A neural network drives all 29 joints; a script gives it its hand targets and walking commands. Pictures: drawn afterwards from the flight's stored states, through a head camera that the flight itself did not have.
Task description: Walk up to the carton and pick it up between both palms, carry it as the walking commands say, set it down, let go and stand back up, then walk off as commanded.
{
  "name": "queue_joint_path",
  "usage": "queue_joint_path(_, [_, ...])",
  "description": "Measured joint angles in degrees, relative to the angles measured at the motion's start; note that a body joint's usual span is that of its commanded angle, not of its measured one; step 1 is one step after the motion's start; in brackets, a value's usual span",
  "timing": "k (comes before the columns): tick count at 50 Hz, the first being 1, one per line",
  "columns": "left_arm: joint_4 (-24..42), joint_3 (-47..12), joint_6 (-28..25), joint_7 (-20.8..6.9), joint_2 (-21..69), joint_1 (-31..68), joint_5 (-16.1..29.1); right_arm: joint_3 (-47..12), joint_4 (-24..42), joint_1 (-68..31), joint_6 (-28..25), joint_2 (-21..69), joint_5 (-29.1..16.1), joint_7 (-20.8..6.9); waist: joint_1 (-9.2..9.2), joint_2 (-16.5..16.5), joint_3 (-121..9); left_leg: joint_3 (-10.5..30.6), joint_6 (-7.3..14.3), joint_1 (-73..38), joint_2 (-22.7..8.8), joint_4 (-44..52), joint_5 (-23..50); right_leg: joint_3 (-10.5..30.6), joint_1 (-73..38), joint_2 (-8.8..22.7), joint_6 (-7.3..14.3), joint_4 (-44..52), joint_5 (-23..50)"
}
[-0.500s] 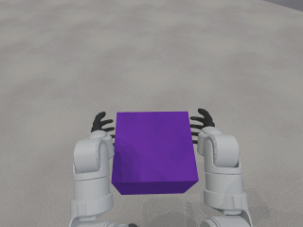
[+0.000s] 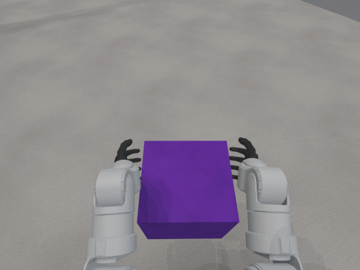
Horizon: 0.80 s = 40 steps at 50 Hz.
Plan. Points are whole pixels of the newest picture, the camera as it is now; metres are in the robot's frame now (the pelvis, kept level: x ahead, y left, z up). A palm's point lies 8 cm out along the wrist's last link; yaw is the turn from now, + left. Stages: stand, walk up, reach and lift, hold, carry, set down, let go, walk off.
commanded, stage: carry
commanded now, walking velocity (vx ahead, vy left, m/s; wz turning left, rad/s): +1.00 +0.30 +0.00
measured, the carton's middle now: (185, 192) +0.30 +0.01 -0.02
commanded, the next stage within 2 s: none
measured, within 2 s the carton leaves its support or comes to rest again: neither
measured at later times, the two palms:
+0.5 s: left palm (124, 49) +0.82 +0.23 +0.08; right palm (195, 52) +0.77 -0.03 +0.09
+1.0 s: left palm out of the picture +1.35 +0.38 +0.08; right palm (161, 1) +1.33 +0.12 +0.07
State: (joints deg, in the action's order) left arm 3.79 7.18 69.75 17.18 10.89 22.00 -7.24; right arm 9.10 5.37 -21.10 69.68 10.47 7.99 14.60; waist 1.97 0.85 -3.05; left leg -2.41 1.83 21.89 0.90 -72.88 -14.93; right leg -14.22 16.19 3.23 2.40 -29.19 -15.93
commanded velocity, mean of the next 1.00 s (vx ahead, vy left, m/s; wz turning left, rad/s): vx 1.00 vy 0.30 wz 0.00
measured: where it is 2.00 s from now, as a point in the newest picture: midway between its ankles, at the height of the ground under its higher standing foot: (139, 70)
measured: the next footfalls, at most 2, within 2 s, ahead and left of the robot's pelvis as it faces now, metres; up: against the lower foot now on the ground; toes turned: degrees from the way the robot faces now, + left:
left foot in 0.24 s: +0.43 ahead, +0.19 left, +0.00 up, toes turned +7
right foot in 0.62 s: +0.78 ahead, +0.09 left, +0.00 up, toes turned -17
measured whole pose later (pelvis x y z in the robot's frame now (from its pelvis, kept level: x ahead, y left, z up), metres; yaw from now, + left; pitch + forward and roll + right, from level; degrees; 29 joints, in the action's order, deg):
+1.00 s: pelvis +1.04 +0.28 -0.02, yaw -5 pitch +2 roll +3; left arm 9.9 9.4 70.6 16.8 10.7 22.1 -6.6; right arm 5.5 8.6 -21.6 69.4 10.7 9.0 14.3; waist -0.5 -0.2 -1.5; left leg -13.7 2.7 26.0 -2.3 -27.4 -2.1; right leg -9.5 -6.3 15.5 -5.4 -35.4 -21.8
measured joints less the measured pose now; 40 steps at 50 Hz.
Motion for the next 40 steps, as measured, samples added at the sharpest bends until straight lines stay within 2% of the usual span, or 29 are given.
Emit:
queue_joint_path(3, [0.7, 0.9, 0.7, 1.5, -0.2, -0.6, 1.6, -0.3, -1.8, -1.1, 0.0, 0.4, 1.9, -1.6, 1.69, -0.8, -0.2, 0.3, -0.9, 7.8, -3.7, 7.8, 4.0, 1.4, -7.2, 1.6, -2.2, 5.1, -2.2])
queue_joint_path(6, [2.1, 1.6, 0.8, 2.2, -0.1, -0.2, 2.4, -0.4, -1.2, -2.1, -0.1, 0.8, 3.7, -2.9, 1.88, -1.0, 0.0, -1.7, -1.2, 10.7, -6.2, 26.9, 5.5, 2.4, -15.0, 3.7, -5.1, 11.3, -3.6])
queue_joint_path(9, [4.1, 2.2, 0.8, 1.8, 0.2, 0.7, 2.0, -1.1, 0.9, -2.1, -0.4, 0.9, 3.9, -3.0, 1.0, -1.4, 0.8, -6.7, -0.7, 9.9, -5.5, 41.7, 10.8, 2.9, -22.7, 6.7, -8.3, 16.3, -5.2])
queue_joint_path(11, [5.8, 2.4, 1.0, 1.1, 0.2, 0.6, 1.5, -2.0, 2.2, -2.0, -0.5, 0.8, 3.0, -2.1, -0.04, -1.1, 1.4, -10.4, 0.1, 6.3, -4.3, 47.3, 12.9, 3.1, -25.4, 9.1, -9.3, 12.6, -7.1])
queue_joint_path(12, [6.5, 2.6, 1.2, 0.3, 0.1, 0.3, 1.1, -2.6, 2.6, -2.0, -0.3, 0.9, 2.4, -1.3, -0.78, -0.1, 1.5, -11.5, 0.3, 3.4, -4.0, 48.8, 12.1, 3.5, -24.6, 10.1, -9.1, 5.9, -8.4])
queue_joint_path(13, [6.4, 3.2, 0.8, -0.8, 0.0, 0.4, 0.5, -3.2, 2.4, -1.9, -0.6, 0.8, 1.8, -0.6, -2.21, -1.2, 1.7, -12.5, 1.1, 3.0, -3.0, 45.9, 11.3, 5.2, -21.8, 12.1, -7.6, -3.5, -6.6])
queue_joint_path(14, [5.6, 3.6, 0.2, -1.5, 0.2, 0.4, 0.0, -3.5, 2.0, -1.7, -0.8, 0.7, 1.3, 0.2, -3.43, -1.8, 1.5, -12.9, 1.9, 3.0, -2.4, 42.7, 8.4, 9.7, -17.1, 11.7, -6.4, -14.9, -6.8])
queue_joint_path(15, [4.5, 3.8, -0.1, -2.2, 0.2, 0.4, -0.5, -3.5, 1.7, -1.4, -0.6, 0.6, 0.8, 1.0, -3.94, -1.8, 1.5, -13.1, 2.6, 2.2, -2.2, 41.7, 5.7, 13.6, -11.7, 9.5, -5.4, -25.6, -6.8])
queue_joint_path(16, [3.4, 3.7, 0.0, -2.7, 0.1, 0.2, -0.9, -3.5, 1.1, -1.1, -0.2, 0.5, 0.3, 1.6, -4.2, -1.6, 1.4, -13.4, 3.0, 0.5, -2.2, 42.2, 3.6, 15.6, -6.8, 7.3, -4.5, -33.3, -6.3])
queue_joint_path(17, [2.6, 3.5, 0.3, -2.9, -0.1, 0.0, -1.1, -3.5, 0.5, -0.8, 0.3, 0.4, 0.0, 1.9, -4.46, -1.5, 1.2, -13.4, 2.5, -1.5, -2.2, 43.6, 2.6, 15.9, -2.7, 5.6, -3.8, -37.4, -5.6])
queue_joint_path(19, [1.4, 2.7, 0.8, -2.6, -0.3, -0.5, -1.2, -3.0, -0.4, -0.4, 0.9, 0.2, -0.7, 2.2, -4.84, -1.4, 0.9, -13.8, 3.2, -5.8, -1.7, 46.7, 0.5, 13.9, 4.0, 3.7, -2.7, -37.6, -4.1])
queue_joint_path(21, [1.3, 1.8, 0.7, -2.4, -0.4, -0.8, -1.3, -2.2, -0.5, -0.3, 0.9, 0.2, -1.3, 2.4, -5.13, -1.4, 0.5, -13.9, 3.4, -10.1, -0.9, 49.9, -1.3, 11.0, 9.2, 2.7, -2.3, -33.2, -2.9])
queue_joint_path(27, [4.0, -0.3, -0.3, -3.2, -0.4, -1.1, -2.6, -2.2, 2.8, 0.2, -0.1, 0.0, -2.2, 2.5, -5.13, -0.9, -0.1, -11.6, 3.6, -24.1, 2.2, 59.2, -6.7, 1.9, 16.0, -0.5, -1.5, -8.8, 3.7])
queue_joint_path(29, [4.5, -0.7, -0.2, -3.2, -0.4, -1.2, -2.5, -2.5, 4.0, 0.8, 0.0, -0.2, -2.5, 2.8, -4.61, -0.8, 0.1, -11.0, 3.4, -27.7, 2.8, 57.4, -8.7, -1.4, 14.4, -2.3, -1.2, -2.6, 7.9])
queue_joint_path(30, [4.4, -1.0, -0.1, -3.0, -0.4, -1.1, -2.3, -2.4, 4.6, 1.3, 0.3, -0.4, -2.7, 2.9, -4.29, -1.1, 0.3, -11.1, 3.3, -27.9, 2.8, 52.4, -9.7, -3.1, 12.2, -2.8, -0.9, 0.4, 10.1])
queue_joint_path(31, [3.8, -1.6, -0.2, -2.7, -0.3, -0.8, -2.0, -1.9, 5.3, 1.7, 0.6, -0.6, -2.7, 2.6, -3.78, -0.8, 0.6, -11.1, 3.2, -26.2, 2.0, 43.4, -7.9, -3.9, 9.9, -2.9, 2.2, 0.9, 10.0])
queue_joint_path(32, [3.1, -2.1, -0.4, -2.3, -0.2, -0.5, -1.8, -1.1, 5.3, 1.6, 0.5, -0.5, -2.1, 1.9, -2.79, 0.3, 0.9, -9.0, 2.1, -21.8, 1.0, 30.4, -3.7, -4.7, 8.7, -2.8, 4.7, -1.3, 7.6])
queue_joint_path(33, [2.6, -2.2, -0.3, -1.4, -0.1, -0.1, -1.4, -0.4, 4.8, 1.4, 0.3, -0.4, -1.6, 1.1, -1.87, 1.0, 1.0, -5.4, 1.1, -16.2, 1.3, 16.7, -2.5, -5.1, 7.5, -2.5, 5.3, -2.9, 4.9])
queue_joint_path(34, [2.3, -2.0, -0.1, -0.2, 0.1, 0.2, -0.7, 0.0, 4.1, 1.3, 0.1, -0.4, -1.2, 0.4, -0.94, 1.2, 1.1, -2.3, 0.4, -10.9, 1.7, 5.4, -2.3, -5.2, 5.8, -2.4, 4.9, -3.2, 2.5])
queue_joint_path(36, [1.6, -1.2, 0.4, 1.3, 0.1, 0.3, 0.4, 0.3, 1.8, 0.8, -0.3, -0.2, -0.2, -1.2, 1.04, 0.9, 0.8, 0.8, -0.4, -1.8, 1.1, -6.6, -1.2, -4.4, 1.6, -1.9, 1.7, -1.7, 0.1])
queue_joint_path(38, [1.3, -0.5, 1.0, 2.5, 0.0, 0.0, 1.3, 0.3, -0.4, 0.1, -0.4, 0.0, 1.3, -2.6, 2.48, 0.2, 0.6, 2.3, -0.8, 5.3, -1.6, -6.4, 1.9, -3.3, -3.1, -1.2, 0.5, 0.8, -2.1])
queue_joint_path(40, [1.4, 0.0, 1.3, 3.3, -0.1, -0.3, 2.3, 0.1, -1.3, -0.4, -0.2, 0.2, 2.6, -3.5, 3.11, -0.5, 0.5, 2.4, -1.2, 10.0, -4.8, 2.8, 4.3, -2.0, -8.3, 0.1, -1.5, 4.1, -3.6])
